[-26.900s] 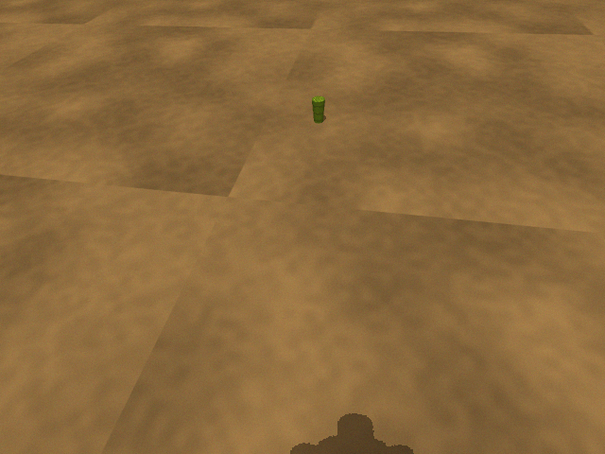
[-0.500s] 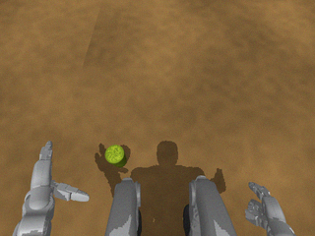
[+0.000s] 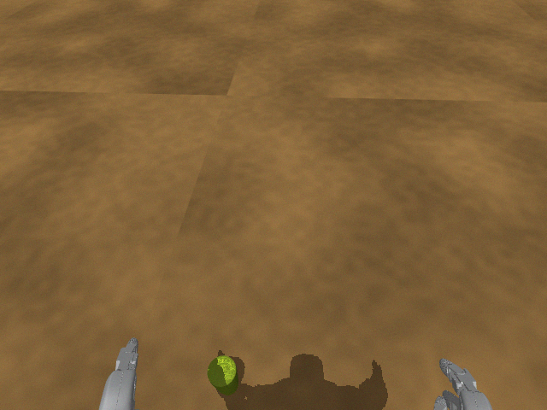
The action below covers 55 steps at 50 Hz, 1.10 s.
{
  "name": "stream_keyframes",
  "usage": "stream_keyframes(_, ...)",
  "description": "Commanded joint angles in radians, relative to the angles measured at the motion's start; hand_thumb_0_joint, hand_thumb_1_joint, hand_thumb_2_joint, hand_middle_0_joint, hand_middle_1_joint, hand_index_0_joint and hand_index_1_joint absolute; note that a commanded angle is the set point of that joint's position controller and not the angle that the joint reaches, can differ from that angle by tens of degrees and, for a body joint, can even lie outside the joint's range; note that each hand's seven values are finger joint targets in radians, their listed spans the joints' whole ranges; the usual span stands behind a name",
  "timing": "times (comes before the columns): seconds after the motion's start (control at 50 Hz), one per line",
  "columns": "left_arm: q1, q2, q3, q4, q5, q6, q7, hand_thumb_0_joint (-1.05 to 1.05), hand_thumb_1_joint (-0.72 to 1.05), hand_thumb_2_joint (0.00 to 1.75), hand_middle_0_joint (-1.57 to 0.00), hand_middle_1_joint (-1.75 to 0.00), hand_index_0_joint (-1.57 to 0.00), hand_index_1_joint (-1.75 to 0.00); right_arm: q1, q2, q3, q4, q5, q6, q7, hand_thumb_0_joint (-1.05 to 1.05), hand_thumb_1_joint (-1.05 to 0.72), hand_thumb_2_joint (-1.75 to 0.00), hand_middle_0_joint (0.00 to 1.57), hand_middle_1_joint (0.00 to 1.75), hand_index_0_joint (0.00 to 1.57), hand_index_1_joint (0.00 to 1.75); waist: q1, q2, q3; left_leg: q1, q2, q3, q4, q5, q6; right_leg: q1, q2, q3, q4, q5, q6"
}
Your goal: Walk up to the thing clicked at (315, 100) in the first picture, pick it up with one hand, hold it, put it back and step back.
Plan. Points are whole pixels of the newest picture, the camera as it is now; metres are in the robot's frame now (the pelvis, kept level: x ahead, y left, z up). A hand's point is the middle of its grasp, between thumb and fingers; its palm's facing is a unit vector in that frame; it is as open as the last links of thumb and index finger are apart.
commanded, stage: home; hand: left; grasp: from the side
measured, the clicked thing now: (225, 378) +0.36 +0.19 -0.63
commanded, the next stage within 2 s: stand in 1.74 s
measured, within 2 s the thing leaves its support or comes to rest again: neither
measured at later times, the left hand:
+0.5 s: hand out of the picture +0.16 +0.18 -0.04, palm faces +0.13 -0.95 -0.29, open 17.6 cm
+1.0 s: hand out of the picture +0.15 +0.17 -0.04, palm faces +0.12 -0.95 -0.29, open 17.5 cm
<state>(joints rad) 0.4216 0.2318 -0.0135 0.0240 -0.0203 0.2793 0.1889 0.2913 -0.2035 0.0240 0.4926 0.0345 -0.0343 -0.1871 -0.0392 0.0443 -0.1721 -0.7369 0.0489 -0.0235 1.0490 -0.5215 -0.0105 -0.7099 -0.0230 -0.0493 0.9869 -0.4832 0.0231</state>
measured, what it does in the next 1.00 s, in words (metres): stands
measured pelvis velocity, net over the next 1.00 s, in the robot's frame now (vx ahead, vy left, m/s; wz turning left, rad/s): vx -0.02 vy -0.02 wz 0.01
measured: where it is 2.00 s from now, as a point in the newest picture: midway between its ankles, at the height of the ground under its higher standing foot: outside the picture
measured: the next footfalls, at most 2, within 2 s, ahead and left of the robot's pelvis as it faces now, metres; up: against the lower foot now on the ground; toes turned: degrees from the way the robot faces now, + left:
none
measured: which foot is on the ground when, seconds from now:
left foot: down 0.00-1.00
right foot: down 0.00-1.00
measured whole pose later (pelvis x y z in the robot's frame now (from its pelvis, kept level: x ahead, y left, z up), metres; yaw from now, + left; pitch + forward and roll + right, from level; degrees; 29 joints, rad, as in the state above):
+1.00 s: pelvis -0.02 -0.02 +0.01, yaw +1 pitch +7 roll -1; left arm 0.46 0.20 -0.01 0.01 -0.01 0.25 0.14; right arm 0.28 -0.22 0.02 0.51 0.01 -0.13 -0.18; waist -0.02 0.04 -0.10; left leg -0.61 0.05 -0.03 0.95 -0.46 -0.03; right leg -0.59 -0.02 -0.06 0.91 -0.44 0.00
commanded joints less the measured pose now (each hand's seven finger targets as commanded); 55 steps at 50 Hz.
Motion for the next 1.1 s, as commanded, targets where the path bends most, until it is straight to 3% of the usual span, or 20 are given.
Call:
stream_keyframes(0.0, 0.018, 0.093, 0.044, -0.233, 0.011, -0.034, 0.000, 0.00, -0.57, 0.04, -0.05, -0.05, -0.05, -0.05, -0.056, -0.118, -0.046, -0.155, -0.011, -0.074, -0.016, 0.00, -0.90, -0.90, 0.20, 0.30, 0.20, 0.30, 0.010, -0.009, -0.049, 0.149, -0.023, -0.007, -0.212, 0.316, 0.011, 0.130, 0.045, -0.037, -0.164, 0.263, -0.032)
stream_keyframes(0.04, 0.029, 0.098, 0.058, -0.255, 0.012, -0.039, -0.005, 0.00, -0.58, 0.04, -0.05, -0.05, -0.05, -0.05, -0.070, -0.120, -0.048, -0.181, -0.012, -0.084, -0.015, 0.00, -0.90, -0.90, 0.20, 0.30, 0.20, 0.30, 0.012, -0.027, -0.042, 0.155, -0.024, -0.007, -0.229, 0.301, 0.012, 0.152, 0.046, -0.038, -0.179, 0.251, -0.030)
stream_keyframes(0.1, 0.075, 0.055, 0.036, -0.185, 0.013, -0.042, -0.019, 0.00, -0.59, 0.03, -0.05, -0.05, -0.04, -0.05, -0.065, -0.118, -0.046, -0.169, -0.015, -0.095, -0.007, 0.00, -0.90, -0.90, 0.20, 0.30, 0.20, 0.30, 0.005, -0.038, 0.013, 0.143, -0.029, 0.000, -0.243, 0.268, 0.011, 0.145, 0.047, -0.036, -0.196, 0.218, -0.029)
stream_keyframes(0.14, 0.009, 0.076, 0.052, -0.247, 0.016, -0.056, -0.022, 0.00, -0.57, 0.04, -0.05, -0.05, -0.05, -0.05, -0.061, -0.123, -0.052, -0.172, -0.020, -0.103, -0.006, 0.00, -0.90, -0.90, 0.20, 0.30, 0.20, 0.30, 0.002, -0.010, -0.015, 0.165, -0.029, 0.004, -0.243, 0.285, 0.009, 0.158, 0.046, -0.032, -0.196, 0.237, -0.031)
stream_keyframes(0.28, 0.007, 0.075, 0.057, -0.238, 0.020, -0.061, -0.029, 0.00, -0.57, 0.04, -0.05, -0.05, -0.05, -0.05, -0.065, -0.119, -0.049, -0.163, -0.026, -0.128, -0.003, 0.00, -0.90, -0.90, 0.20, 0.30, 0.20, 0.30, 0.010, 0.015, -0.055, 0.200, -0.036, 0.008, -0.247, 0.301, 0.007, 0.192, 0.044, -0.025, -0.203, 0.251, -0.033)
stream_keyframes(0.44, 0.009, 0.070, 0.051, -0.221, 0.015, -0.065, -0.037, 0.00, -0.56, 0.05, -0.05, -0.05, -0.05, -0.05, -0.087, -0.120, -0.043, -0.167, -0.023, -0.135, -0.001, 0.00, -0.90, -0.90, 0.20, 0.30, 0.20, 0.30, 0.013, -0.006, 0.004, 0.158, -0.044, 0.018, -0.268, 0.183, 0.015, 0.174, 0.038, -0.018, -0.250, 0.155, -0.029)
stream_keyframes(0.66, 0.012, 0.084, 0.067, -0.214, 0.016, -0.076, -0.039, 0.00, -0.55, 0.05, -0.05, -0.06, -0.05, -0.06, -0.080, -0.117, -0.043, -0.156, -0.025, -0.147, -0.002, 0.00, -0.90, -0.90, 0.20, 0.30, 0.20, 0.30, 0.018, -0.025, -0.024, 0.166, -0.046, 0.023, -0.251, 0.209, 0.019, 0.190, 0.033, -0.009, -0.252, 0.182, -0.026)
stream_keyframes(0.68, 0.003, 0.073, 0.054, -0.207, 0.018, -0.076, -0.041, 0.00, -0.56, 0.05, -0.05, -0.05, -0.05, -0.05, -0.074, -0.123, -0.047, -0.156, -0.026, -0.148, -0.004, 0.00, -0.90, -0.90, 0.20, 0.30, 0.20, 0.30, 0.004, -0.033, -0.037, 0.176, -0.043, 0.021, -0.248, 0.220, 0.020, 0.184, 0.036, -0.009, -0.246, 0.192, -0.025)
stream_keyframes(0.7, 0.010, 0.080, 0.065, -0.194, 0.016, -0.075, -0.039, 0.00, -0.57, 0.04, -0.05, -0.05, -0.05, -0.05, -0.083, -0.121, -0.046, -0.156, -0.024, -0.151, -0.002, 0.00, -0.90, -0.90, 0.20, 0.30, 0.20, 0.30, 0.016, -0.039, 0.000, 0.158, -0.044, 0.019, -0.260, 0.183, 0.020, 0.177, 0.035, -0.013, -0.250, 0.156, -0.025)
stream_keyframes(0.78, 0.004, 0.082, 0.065, -0.196, 0.017, -0.078, -0.042, 0.00, -0.56, 0.05, -0.05, -0.06, -0.05, -0.05, -0.085, -0.122, -0.045, -0.152, -0.025, -0.155, -0.004, 0.00, -0.90, -0.90, 0.20, 0.30, 0.20, 0.30, 0.013, -0.045, -0.003, 0.156, -0.046, 0.026, -0.257, 0.157, 0.022, 0.177, 0.031, -0.004, -0.263, 0.131, -0.023)
stream_keyframes(0.9, 0.020, 0.077, 0.064, -0.203, 0.017, -0.080, -0.042, 0.00, -0.58, 0.04, -0.05, -0.05, -0.05, -0.05, -0.075, -0.117, -0.046, -0.144, -0.026, -0.156, -0.006, 0.00, -0.90, -0.90, 0.20, 0.30, 0.20, 0.30, 0.017, -0.043, -0.032, 0.179, -0.045, 0.030, -0.235, 0.254, 0.021, 0.201, 0.031, -0.003, -0.248, 0.232, -0.021)
stream_keyframes(0.92, -0.001, 0.077, 0.064, -0.205, 0.018, -0.079, -0.043, 0.00, -0.57, 0.05, -0.05, -0.05, -0.05, -0.05, -0.072, -0.120, -0.049, -0.145, -0.027, -0.156, -0.007, 0.00, -0.90, -0.90, 0.20, 0.30, 0.20, 0.30, 0.007, -0.037, -0.035, 0.180, -0.045, 0.032, -0.232, 0.251, 0.022, 0.191, 0.031, 0.000, -0.247, 0.233, -0.020)
stream_keyframes(1.08, 0.009, 0.079, 0.066, -0.212, 0.016, -0.076, -0.046, 0.00, -0.58, 0.04, -0.05, -0.05, -0.05, -0.05, -0.083, -0.121, -0.048, -0.141, -0.027, -0.160, -0.008, 0.00, -0.90, -0.90, 0.20, 0.30, 0.20, 0.30, 0.015, -0.030, -0.013, 0.174, -0.046, 0.031, -0.249, 0.212, 0.021, 0.185, 0.030, -0.002, -0.258, 0.188, -0.023)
